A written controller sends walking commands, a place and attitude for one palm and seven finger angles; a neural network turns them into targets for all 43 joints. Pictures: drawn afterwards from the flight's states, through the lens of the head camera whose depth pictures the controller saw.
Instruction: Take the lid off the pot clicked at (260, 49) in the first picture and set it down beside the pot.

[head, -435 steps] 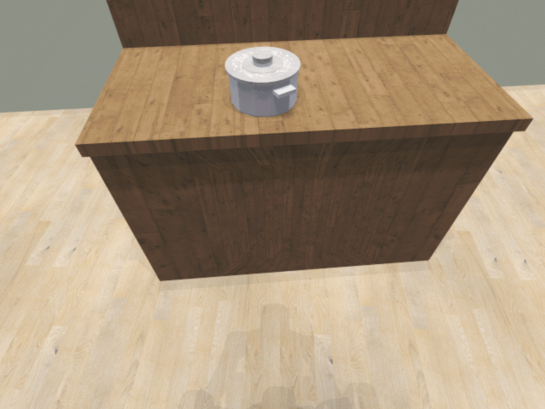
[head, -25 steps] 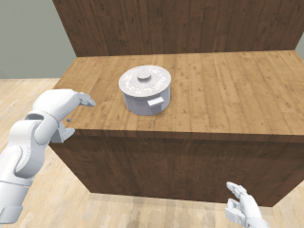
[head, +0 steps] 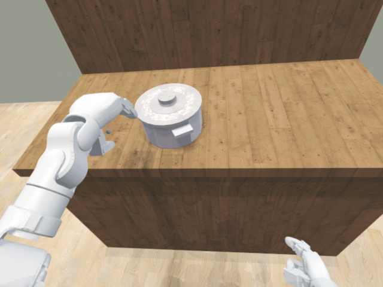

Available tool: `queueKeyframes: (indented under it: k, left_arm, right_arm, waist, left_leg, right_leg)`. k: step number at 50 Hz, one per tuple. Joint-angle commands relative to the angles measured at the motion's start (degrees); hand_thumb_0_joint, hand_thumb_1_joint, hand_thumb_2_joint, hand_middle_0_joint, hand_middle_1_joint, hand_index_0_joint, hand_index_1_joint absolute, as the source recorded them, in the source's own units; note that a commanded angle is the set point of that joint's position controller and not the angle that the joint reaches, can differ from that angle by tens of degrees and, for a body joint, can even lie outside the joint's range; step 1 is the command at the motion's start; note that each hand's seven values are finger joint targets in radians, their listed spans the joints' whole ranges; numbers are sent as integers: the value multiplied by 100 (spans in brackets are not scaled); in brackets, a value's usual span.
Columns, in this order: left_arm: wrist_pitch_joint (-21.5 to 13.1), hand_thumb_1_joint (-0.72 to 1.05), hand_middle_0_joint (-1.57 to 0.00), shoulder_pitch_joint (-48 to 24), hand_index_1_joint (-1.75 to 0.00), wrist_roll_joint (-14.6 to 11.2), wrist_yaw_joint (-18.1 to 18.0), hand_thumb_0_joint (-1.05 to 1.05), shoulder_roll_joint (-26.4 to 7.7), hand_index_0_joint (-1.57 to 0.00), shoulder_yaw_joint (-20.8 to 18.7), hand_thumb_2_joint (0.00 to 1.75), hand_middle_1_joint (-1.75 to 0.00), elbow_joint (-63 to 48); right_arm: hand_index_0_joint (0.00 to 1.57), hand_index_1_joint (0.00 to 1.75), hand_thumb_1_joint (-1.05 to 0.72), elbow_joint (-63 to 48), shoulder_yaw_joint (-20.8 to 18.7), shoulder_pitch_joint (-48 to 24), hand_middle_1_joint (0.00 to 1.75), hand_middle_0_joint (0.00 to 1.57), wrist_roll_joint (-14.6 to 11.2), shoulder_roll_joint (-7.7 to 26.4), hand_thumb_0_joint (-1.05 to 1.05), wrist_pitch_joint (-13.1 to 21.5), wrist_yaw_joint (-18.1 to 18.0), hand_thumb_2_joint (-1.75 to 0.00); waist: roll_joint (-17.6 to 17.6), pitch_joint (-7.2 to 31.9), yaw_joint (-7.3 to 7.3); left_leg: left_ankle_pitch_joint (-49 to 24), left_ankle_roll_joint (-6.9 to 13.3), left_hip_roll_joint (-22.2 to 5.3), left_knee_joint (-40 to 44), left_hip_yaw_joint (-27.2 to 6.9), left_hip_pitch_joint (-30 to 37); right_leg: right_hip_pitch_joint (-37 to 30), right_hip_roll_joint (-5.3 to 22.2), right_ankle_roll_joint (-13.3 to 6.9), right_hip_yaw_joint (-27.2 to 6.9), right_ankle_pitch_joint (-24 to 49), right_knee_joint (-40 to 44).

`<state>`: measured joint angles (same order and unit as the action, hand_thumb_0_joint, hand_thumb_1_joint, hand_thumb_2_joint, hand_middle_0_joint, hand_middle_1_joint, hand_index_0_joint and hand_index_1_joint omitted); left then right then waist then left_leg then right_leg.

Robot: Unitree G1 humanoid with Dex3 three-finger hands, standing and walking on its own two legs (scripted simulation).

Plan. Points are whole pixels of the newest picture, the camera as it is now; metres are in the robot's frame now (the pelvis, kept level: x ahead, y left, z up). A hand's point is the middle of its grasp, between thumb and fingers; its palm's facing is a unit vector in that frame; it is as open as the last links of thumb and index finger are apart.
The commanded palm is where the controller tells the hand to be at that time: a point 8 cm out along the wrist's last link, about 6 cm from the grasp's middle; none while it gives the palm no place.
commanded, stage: move the open hand above the knob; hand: left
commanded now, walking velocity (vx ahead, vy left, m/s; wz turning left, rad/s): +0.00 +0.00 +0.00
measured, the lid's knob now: (166, 97) +0.57 +0.12 +0.10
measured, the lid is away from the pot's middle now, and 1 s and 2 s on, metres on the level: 0.00 0.00 0.00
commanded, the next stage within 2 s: lower the open fingers around the knob in 1.84 s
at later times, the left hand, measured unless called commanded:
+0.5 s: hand (137, 106) +0.45 +0.16 +0.16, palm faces -0.24 -0.04 -0.97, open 10.1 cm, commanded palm +0.45 +0.16 +0.23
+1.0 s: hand (159, 85) +0.52 +0.12 +0.17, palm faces -0.29 -0.04 -0.96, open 10.1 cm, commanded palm +0.53 +0.12 +0.23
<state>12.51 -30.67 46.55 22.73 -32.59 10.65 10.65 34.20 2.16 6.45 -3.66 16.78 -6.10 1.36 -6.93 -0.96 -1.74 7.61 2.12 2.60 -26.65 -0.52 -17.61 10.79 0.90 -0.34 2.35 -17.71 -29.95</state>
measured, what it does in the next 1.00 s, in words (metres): stands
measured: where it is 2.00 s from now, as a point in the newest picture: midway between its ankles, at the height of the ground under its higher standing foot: outside the picture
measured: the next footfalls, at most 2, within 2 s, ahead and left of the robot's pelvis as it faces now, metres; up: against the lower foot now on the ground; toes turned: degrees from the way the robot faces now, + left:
none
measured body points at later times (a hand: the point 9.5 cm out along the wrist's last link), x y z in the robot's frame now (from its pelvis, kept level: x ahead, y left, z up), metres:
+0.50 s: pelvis +0.02 -0.01 +0.00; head +0.04 -0.05 +0.45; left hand +0.46 +0.16 +0.22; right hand +0.18 -0.25 -0.13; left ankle +0.07 +0.10 -0.74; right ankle -0.02 -0.11 -0.74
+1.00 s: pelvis +0.04 +0.00 +0.00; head +0.08 -0.03 +0.45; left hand +0.53 +0.12 +0.22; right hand +0.11 -0.26 -0.14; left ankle +0.07 +0.10 -0.74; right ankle -0.02 -0.11 -0.74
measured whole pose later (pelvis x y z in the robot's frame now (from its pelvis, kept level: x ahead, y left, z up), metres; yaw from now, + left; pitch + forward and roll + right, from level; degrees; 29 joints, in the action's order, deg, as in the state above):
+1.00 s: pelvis +0.04 +0.00 +0.00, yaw -1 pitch +6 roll +0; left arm 14.8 -66.3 51.0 20.3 -23.3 16.1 54.1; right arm 39.8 0.3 13.9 -3.8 16.5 -6.2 0.5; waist -4.5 1.6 5.2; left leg 9.9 2.6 2.7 -26.8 0.5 -23.2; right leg 16.0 1.0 0.0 1.2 -18.7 -28.4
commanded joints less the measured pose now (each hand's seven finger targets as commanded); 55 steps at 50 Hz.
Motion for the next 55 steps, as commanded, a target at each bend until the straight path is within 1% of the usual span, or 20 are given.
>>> queueKeyframes:
  k: [1, 5, 8, 12, 15, 16, 17, 19, 22, 24, 28, 31, 33, 36, 39, 42, 45, 52, 54, 55]
  left_arm:
    - [101, -34, -84, -2618, -8, 154, -137, 0, -1313, -84, -812, 152, -8, -752]
    - [160, -34, -84, -2963, -8, 136, -120, 0, -1332, -84, -789, 152, -8, -490]
    - [206, -34, -84, -3408, -8, 197, -80, 0, -1119, -84, -521, 152, -8, -173]
    - [187, -34, -84, -3722, -8, 261, -88, 0, -1278, -84, -633, 152, -8, 202]
    - [134, -34, -84, -3898, -8, 224, -124, 0, -1131, -84, -548, 152, -8, 115]
    - [150, -34, -84, -3876, -8, 273, -126, 0, -1182, -84, -595, 152, -8, 363]
    - [185, -34, -84, -3924, -8, 298, -135, 0, -1153, -84, -554, 152, -8, 699]
    - [233, -34, -84, -4086, -8, 275, -137, 0, -939, -84, -377, 152, -8, 876]
    - [201, -34, -84, -4552, -8, 321, -145, 0, -1089, -84, -443, 152, -8, 799]
    - [209, -34, -84, -4714, -8, 307, -140, 0, -781, -84, -206, 152, -8, 921]
    - [210, -34, -84, -5124, -8, 332, -176, 0, -691, -84, -122, 152, -8, 1337]
    - [161, -34, -84, -5216, -8, 389, -234, 0, -914, -84, -369, 152, -8, 1437]
    - [224, -34, -84, -5353, -8, 419, -258, 0, -598, -84, -110, 152, -8, 1930]
    - [235, -34, -84, -5502, -8, 446, -300, 0, -664, -84, -191, 152, -8, 2246]
    - [269, -34, -84, -6077, -8, 486, -331, 0, -311, -84, 157, 152, -8, 2552]
    - [204, -34, -84, -6353, -8, 533, -385, 0, -785, -84, -217, 152, -8, 2869]
    - [171, -34, -84, -6627, -8, 532, -413, 0, -235, -84, 187, 152, -8, 3027]
    - [267, -34, -84, -7193, -8, 660, -531, 0, -333, -84, 105, 152, -8, 3799]
    - [314, -34, -84, -7045, -8, 711, -565, 0, -621, -84, -121, 152, -8, 4104]
    - [287, -34, -84, -6918, -8, 666, -545, 0, -515, -84, -74, 152, -8, 4193]
  right_arm:
    - [20, 30, -90, -945, -212, -861, 30, 20, -19, 491, 0, 229, 4, -90]
    - [20, 30, -90, -908, -272, -767, 30, 20, -36, 564, 0, 176, 0, -90]
    - [20, 30, -90, -845, -232, -753, 30, 20, -58, 522, 0, 143, -15, -90]
    - [20, 30, -90, -781, -256, -596, 30, 20, -56, 551, 0, 132, -28, -90]
    - [20, 30, -90, -818, -301, -522, 30, 20, -47, 557, 0, 135, -13, -90]
    - [20, 30, -90, -775, -275, -475, 30, 20, -46, 534, 0, 127, -8, -90]
    - [20, 30, -90, -720, -258, -479, 30, 20, -71, 549, 0, 97, -14, -90]
    - [20, 30, -90, -698, -268, -439, 30, 20, -91, 552, 0, 72, -1, -90]
    - [20, 30, -90, -689, -289, -375, 30, 20, -73, 564, 0, 55, -11, -90]
    - [20, 30, -90, -662, -301, -325, 30, 20, -79, 530, 0, 61, -20, -90]
    - [20, 30, -90, -543, -314, -152, 30, 20, -84, 552, 0, 39, -28, -90]
    - [20, 30, -90, -509, -342, -29, 30, 20, -47, 576, 0, 56, -16, -90]
    - [20, 30, -90, -409, -334, 39, 30, 20, -72, 568, 0, 17, -18, -90]
    - [20, 30, -90, -367, -358, 150, 30, 20, -48, 597, 0, 17, -32, -90]
    - [20, 30, -90, -267, -365, 267, 30, 20, -66, 584, 0, 28, -66, -90]
    - [20, 30, -90, -192, -378, 464, 30, 20, -14, 627, 0, 93, -124, -90]
    - [20, 30, -90, -133, -426, 618, 30, 20, -13, 605, 0, 155, -122, -90]
    - [20, 30, -90, 129, -473, 984, 30, 20, 37, 693, 0, 242, -152, -90]
    - [20, 30, -90, 187, -461, 1091, 30, 20, 49, 746, 0, 244, -166, -90]
    - [20, 30, -90, 146, -469, 1124, 30, 20, 57, 740, 0, 241, -166, -90]
  waist:
    - [695, 1927, 29]
    - [585, 1834, 124]
    - [748, 1774, 156]
    - [873, 1954, 179]
    - [610, 2238, 214]
    - [756, 2270, 192]
    - [850, 2027, 224]
    - [829, 1997, 247]
    - [837, 2304, 296]
    - [779, 2350, 353]
    - [806, 2300, 422]
    - [857, 2581, 392]
    - [926, 2303, 475]
    - [1005, 2396, 499]
    - [868, 2328, 632]
    - [1038, 2596, 648]
    - [894, 2610, 782]
    - [909, 2688, 935]
    - [938, 2705, 888]
    - [989, 2717, 885]
  left_leg:
    - [-509, 131, 129, 127, -108, 1331]
    - [-496, 154, 138, 50, -117, 1315]
    - [-511, 160, 153, 76, -91, 1249]
    - [-632, 189, 158, 16, -77, 1250]
    - [-890, 211, 154, -67, -104, 1457]
    - [-962, 208, 157, -58, -100, 1403]
    - [-888, 191, 148, -39, -76, 1258]
    - [-873, 201, 162, -35, -66, 1237]
    - [-1033, 231, 165, -79, -74, 1378]
    - [-1177, 244, 169, -112, -88, 1509]
    - [-1078, 244, 158, -62, -88, 1474]
    - [-1407, 252, 137, -110, -114, 1572]
    - [-1326, 239, 121, -80, -98, 1459]
    - [-1271, 264, 120, -84, -66, 1448]
    - [-1118, 252, 109, -46, -99, 1494]
    - [-1168, 286, 120, -65, -97, 1448]
    - [-1409, 283, 84, -126, -129, 1604]
    - [-1330, 277, 46, -139, -139, 1548]
    - [-1308, 269, 41, -108, -112, 1388]
    - [-1445, 288, 49, -138, -109, 1305]
  right_leg:
    - [173, -205, -136, -45, 1228, 475]
    - [290, -214, -141, -52, 1316, 457]
    - [338, -207, -123, -43, 1381, 433]
    - [258, -200, -118, -59, 1588, 398]
    - [254, -201, -148, -61, 1777, 356]
    - [173, -210, -140, -59, 1877, 335]
    - [267, -208, -132, -46, 1857, 340]
    - [327, -198, -128, -41, 1881, 347]
    - [209, -194, -122, -70, 2100, 335]
    - [327, -202, -123, -59, 2179, 328]
    - [403, -213, -123, -39, 2117, 376]
    - [228, -214, -132, -52, 2421, 329]
    - [441, -228, -131, -4, 2304, 348]
    - [398, -227, -122, -43, 2333, 395]
    - [657, -246, -130, -10, 2089, 421]
    - [423, -242, -118, -74, 2337, 436]
    - [721, -260, -138, -28, 2344, 444]
    - [933, -309, -127, -34, 2261, 468]
    - [839, -296, -131, -47, 2299, 461]
    - [762, -278, -139, -54, 2469, 469]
